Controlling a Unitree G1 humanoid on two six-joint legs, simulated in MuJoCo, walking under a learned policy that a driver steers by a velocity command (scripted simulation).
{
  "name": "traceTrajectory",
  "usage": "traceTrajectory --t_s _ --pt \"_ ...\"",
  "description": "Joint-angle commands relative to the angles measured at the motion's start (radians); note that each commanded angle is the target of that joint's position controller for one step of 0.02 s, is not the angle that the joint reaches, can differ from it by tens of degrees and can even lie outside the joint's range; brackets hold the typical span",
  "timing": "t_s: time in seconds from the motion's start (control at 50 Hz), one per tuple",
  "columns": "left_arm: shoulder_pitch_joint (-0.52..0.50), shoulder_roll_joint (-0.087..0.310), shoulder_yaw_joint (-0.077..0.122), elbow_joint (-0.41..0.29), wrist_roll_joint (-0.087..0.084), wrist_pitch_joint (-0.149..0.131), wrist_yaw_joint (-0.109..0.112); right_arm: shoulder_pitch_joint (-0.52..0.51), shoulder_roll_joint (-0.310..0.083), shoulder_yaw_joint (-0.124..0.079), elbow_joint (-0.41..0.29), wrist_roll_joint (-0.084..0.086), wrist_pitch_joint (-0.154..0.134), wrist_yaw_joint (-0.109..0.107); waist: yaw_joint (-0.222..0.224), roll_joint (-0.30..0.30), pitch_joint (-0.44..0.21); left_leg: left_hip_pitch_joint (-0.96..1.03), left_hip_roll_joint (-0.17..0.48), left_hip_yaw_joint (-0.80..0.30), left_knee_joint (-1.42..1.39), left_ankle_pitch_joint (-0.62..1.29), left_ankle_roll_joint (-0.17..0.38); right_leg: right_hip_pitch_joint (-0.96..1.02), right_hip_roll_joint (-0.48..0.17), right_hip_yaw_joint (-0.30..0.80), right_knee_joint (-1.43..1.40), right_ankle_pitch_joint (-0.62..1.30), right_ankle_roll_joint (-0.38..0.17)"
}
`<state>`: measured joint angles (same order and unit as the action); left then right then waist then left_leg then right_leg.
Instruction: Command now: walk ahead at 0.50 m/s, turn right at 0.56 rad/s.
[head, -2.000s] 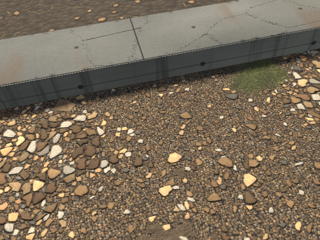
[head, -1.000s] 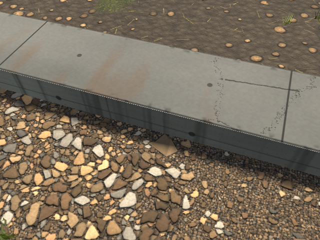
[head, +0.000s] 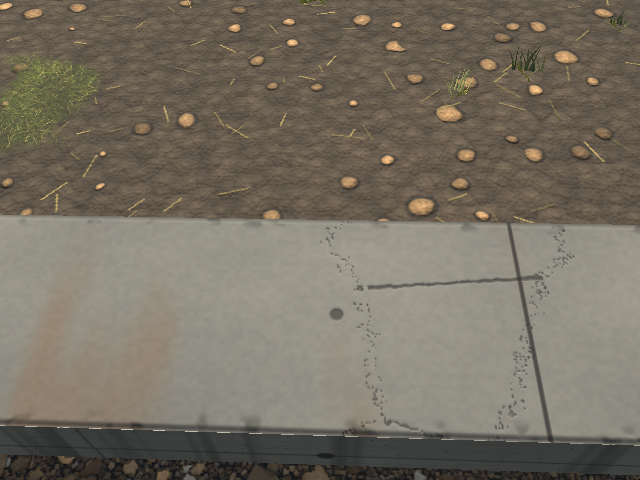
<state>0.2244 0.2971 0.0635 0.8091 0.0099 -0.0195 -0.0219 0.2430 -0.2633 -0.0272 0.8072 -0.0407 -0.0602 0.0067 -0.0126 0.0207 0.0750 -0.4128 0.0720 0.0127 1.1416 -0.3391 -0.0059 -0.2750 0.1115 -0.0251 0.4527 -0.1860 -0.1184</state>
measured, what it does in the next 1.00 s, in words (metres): climbs, turning right: left foot, then right foot 0.17 m higher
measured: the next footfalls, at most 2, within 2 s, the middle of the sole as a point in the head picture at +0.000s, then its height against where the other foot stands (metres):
left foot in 0.32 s outside the picture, level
right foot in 0.86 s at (486, 395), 0.17 m higher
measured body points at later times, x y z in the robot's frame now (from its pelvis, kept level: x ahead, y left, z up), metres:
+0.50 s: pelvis +0.24 +0.03 +0.00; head +0.26 +0.04 +0.45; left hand +0.44 +0.24 -0.12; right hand +0.24 -0.25 -0.11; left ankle +0.28 +0.12 -0.74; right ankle +0.17 -0.07 -0.58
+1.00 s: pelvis +0.42 -0.15 +0.07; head +0.47 -0.18 +0.51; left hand +0.69 -0.04 -0.02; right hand +0.36 -0.40 -0.08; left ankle +0.34 +0.05 -0.51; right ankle +0.51 -0.25 -0.57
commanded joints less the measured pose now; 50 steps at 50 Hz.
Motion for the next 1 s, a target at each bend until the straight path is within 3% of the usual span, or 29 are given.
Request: traceTrajectory --t_s 0.02,0.14,0.18,0.2,0.24,0.28,0.3,0.32,0.34,0.36,0.38,0.42,0.46,0.56,0.6,0.64,0.68,0.74,0.78,0.8,0.82,0.84,0.86,0.88,0.9,0.92,0.94,0.96,1.0 --pt "0.048 0.125 0.029 -0.031 -0.009 -0.03 0.008 0.062 -0.092 -0.019 -0.049 -0.018 0.016 0.002 -0.019 -0.041 -0.1 -0.113 0.022 -0.028 -0.048 0.032 -0.029 0.158 -0.257 0.277 -0.199 0.503 -0.168" --pt "0.129 0.153 0.039 0.002 -0.005 -0.032 0.011 -0.16 -0.077 -0.007 -0.114 -0.006 0.022 0.012 0.052 -0.083 -0.041 -0.171 -0.001 -0.007 -0.354 0.217 -0.062 0.141 -0.198 0.281 -0.227 0.324 -0.123" --pt "0.138 0.156 0.041 0.002 0.0 -0.031 0.015 -0.225 -0.067 0.002 -0.138 -0.002 0.015 0.008 0.067 -0.078 -0.046 -0.127 -0.033 0.006 -0.452 0.278 -0.06 0.14 -0.186 0.274 -0.183 0.435 -0.097" --pt "0.138 0.147 0.041 0.002 0.013 -0.027 0.018 -0.197 -0.049 0.008 -0.128 0.008 0.014 0.001 0.065 -0.119 -0.09 -0.063 -0.058 0.02 -0.428 0.258 -0.055 0.143 -0.196 0.269 -0.139 0.485 -0.091" --pt "0.118 0.144 0.04 -0.007 0.014 -0.025 0.025 -0.176 -0.078 0.004 -0.128 0.012 0.007 -0.007 0.045 -0.105 -0.098 0.025 -0.074 -0.005 -0.482 0.223 -0.036 0.119 -0.202 0.308 -0.084 0.522 -0.065" --pt "0.064 0.163 0.043 -0.023 0.009 -0.03 0.027 -0.048 -0.126 -0.014 -0.093 0.006 -0.005 -0.02 -0.027 -0.089 -0.125 0.187 -0.107 -0.01 -0.595 0.186 -0.008 0.105 -0.189 0.355 0.045 0.615 -0.032" --pt "0.023 0.153 0.039 -0.034 -0.002 -0.036 0.023 0.094 -0.146 -0.025 -0.057 -0.004 -0.019 -0.03 -0.117 -0.041 -0.187 0.369 -0.085 -0.023 -0.695 0.215 0.025 0.053 -0.142 0.336 0.227 0.584 -0.014" --pt "0.012 0.069 0.015 -0.071 -0.014 -0.048 0.019 0.242 -0.232 -0.047 -0.042 -0.026 -0.028 -0.047 -0.161 0.085 -0.288 0.564 0.152 -0.253 -0.776 0.088 0.077 -0.076 -0.052 0.242 0.524 0.297 0.022" --pt "0.157 -0.024 -0.006 -0.104 -0.017 -0.044 0.019 0.182 -0.319 -0.064 -0.052 -0.024 -0.013 -0.048 -0.026 0.28 -0.312 0.659 0.402 -0.679 -0.891 0.197 0.183 -0.33 0.073 0.158 0.706 -0.389 0.038" --pt "0.18 0.06 0.002 -0.055 0.023 -0.013 0.031 0.104 -0.243 -0.064 -0.062 -0.013 0.001 -0.043 0.0 0.105 -0.24 0.544 0.401 -0.732 -0.879 -0.136 0.229 -0.403 -0.044 0.141 0.847 -0.352 0.037" --pt "0.105 0.086 0.012 -0.057 0.039 -0.002 0.021 0.045 -0.135 -0.039 -0.083 -0.002 0.004 -0.033 -0.013 0.008 -0.127 0.427 0.328 -0.604 -0.908 -0.293 0.217 -0.434 -0.078 0.12 0.928 -0.267 0.043" --pt "0.029 0.049 0.009 -0.099 0.044 0.009 -0.002 0.022 -0.084 -0.022 -0.07 0.004 -0.002 -0.028 -0.005 0.079 -0.034 0.311 0.232 -0.366 -0.934 -0.166 0.171 -0.487 -0.115 0.08 1.035 -0.188 0.054" --pt "0.02 0.008 -0.001 -0.127 0.041 0.023 -0.014 0.075 -0.076 -0.023 -0.027 0.01 -0.018 -0.026 0.008 0.079 -0.025 0.248 0.19 -0.233 -0.935 -0.027 0.157 -0.52 -0.116 0.085 1.138 -0.127 0.065" --pt "-0.109 -0.032 -0.014 -0.229 0.039 0.041 0.018 0.141 -0.075 -0.025 0.036 0.009 -0.044 -0.009 0.012 0.072 -0.009 0.244 0.212 -0.071 -0.907 0.494 0.211 -0.715 -0.057 0.098 1.257 -0.183 0.101" --pt "-0.159 -0.071 -0.024 -0.261 0.039 0.054 0.044 0.214 -0.082 -0.028 0.075 0.004 -0.045 -0.015 -0.017 0.127 -0.034 0.359 0.248 -0.083 -0.925 0.566 0.249 -0.854 -0.04 0.083 1.441 -0.273 0.097" --pt "-0.262 -0.083 -0.034 -0.323 0.04 0.053 0.06 0.252 -0.088 -0.03 0.105 0.003 -0.044 -0.025 -0.025 0.079 -0.006 0.458 0.267 -0.073 -0.955 0.475 0.235 -1.016 -0.062 0.102 1.472 -0.361 0.078" --pt "-0.37 -0.112 -0.047 -0.375 0.046 0.046 0.065 0.33 -0.081 -0.027 0.143 -0.001 -0.044 -0.033 -0.073 0.077 -0.008 0.617 0.282 -0.086 -0.958 0.461 0.226 -1.203 -0.074 0.086 1.541 -0.456 0.057" --pt "-0.511 -0.146 -0.076 -0.467 0.031 0.033 0.053 0.382 -0.065 -0.015 0.192 0.003 -0.031 -0.053 -0.093 0.062 0.01 0.703 0.279 -0.047 -1.022 0.491 0.196 -1.312 -0.149 0.029 1.443 -0.525 0.036" --pt "-0.558 -0.195 -0.11 -0.537 0.035 0.031 0.026 0.378 -0.034 -0.005 0.217 0.014 0.004 -0.069 -0.078 0.071 -0.048 0.628 0.201 -0.001 -1.073 0.635 0.169 -1.118 -0.209 -0.059 1.2 -0.444 0.042" --pt "-0.49 -0.224 -0.13 -0.529 0.013 0.039 0.01 0.314 -0.023 -0.003 0.189 0.024 0.018 -0.057 -0.054 0.069 -0.109 0.459 0.147 0.054 -1.125 0.762 0.186 -0.777 -0.197 -0.132 0.948 -0.28 0.037" --pt "-0.435 -0.254 -0.137 -0.511 -0.021 0.045 0.006 0.277 -0.049 -0.011 0.172 0.03 0.021 -0.051 -0.023 0.133 -0.168 0.34 0.164 0.06 -1.139 0.958 0.172 -0.439 -0.163 -0.097 0.779 -0.236 0.015" --pt "-0.296 -0.186 -0.102 -0.431 -0.027 0.06 0.007 0.281 -0.126 -0.024 0.157 0.036 0.017 -0.031 0.009 0.122 -0.281 0.347 0.166 0.076 -1.042 1.273 0.179 -0.237 -0.08 -0.179 0.784 -0.267 0.014" --pt "-0.012 -0.142 -0.073 -0.348 -0.024 0.057 0.014 0.236 -0.217 -0.046 0.14 0.054 -0.006 0.001 0.155 0.186 -0.421 0.36 0.179 0.088 -0.812 1.692 0.13 0.029 -0.037 -0.138 0.721 -0.097 -0.013" --pt "0.131 -0.043 -0.031 -0.312 -0.022 0.035 0.022 0.176 -0.255 -0.07 0.108 0.086 -0.035 0.037 0.243 0.192 -0.499 0.25 0.116 0.06 -0.536 1.491 0.054 0.23 -0.103 0.062 0.556 -0.005 -0.042" --pt "0.246 0.106 0.016 -0.277 0.021 0.013 0.031 0.16 -0.15 -0.042 -0.001 0.125 -0.054 0.051 0.273 -0.23 -0.662 -0.047 -0.063 0.065 -0.078 0.524 -0.019 0.517 -0.478 0.54 0.302 0.463 -0.158" --pt "0.209 0.146 0.033 -0.258 0.011 0.026 0.051 0.193 -0.14 -0.064 0.041 0.074 -0.045 0.058 0.219 -0.276 -0.782 0.025 -0.177 -0.118 0.377 -0.04 -0.016 0.369 -0.534 0.75 0.115 0.626 -0.172" --pt "0.02 0.101 0.024 -0.267 0.011 0.025 0.048 0.225 -0.022 -0.052 0.022 0.059 -0.007 0.038 0.097 -0.204 -0.625 -0.087 -0.142 -0.223 0.542 -0.028 -0.017 0.183 -0.549 0.649 0.104 0.421 -0.149" --pt "-0.112 0.015 0.0 -0.259 0.011 0.036 0.048 0.188 0.017 -0.049 -0.007 0.04 0.038 0.013 0.021 -0.114 -0.44 -0.142 -0.07 -0.102 0.522 0.028 -0.013 0.006 -0.519 0.543 0.1 0.14 -0.111" --pt "-0.207 -0.126 -0.04 -0.209 0.006 0.035 0.054 0.155 0.054 -0.054 -0.047 -0.007 0.096 -0.037 -0.061 -0.169 -0.137 -0.208 -0.042 -0.072 0.542 0.058 -0.001 -0.272 -0.415 0.374 0.108 -0.156 -0.047"
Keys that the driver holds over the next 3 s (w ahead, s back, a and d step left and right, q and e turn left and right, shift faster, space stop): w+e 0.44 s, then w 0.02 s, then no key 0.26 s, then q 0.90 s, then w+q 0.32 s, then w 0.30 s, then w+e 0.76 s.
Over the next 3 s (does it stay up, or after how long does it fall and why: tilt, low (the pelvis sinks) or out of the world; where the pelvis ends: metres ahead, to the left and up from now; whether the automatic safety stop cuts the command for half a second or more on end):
stays up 1.14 -0.13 0.15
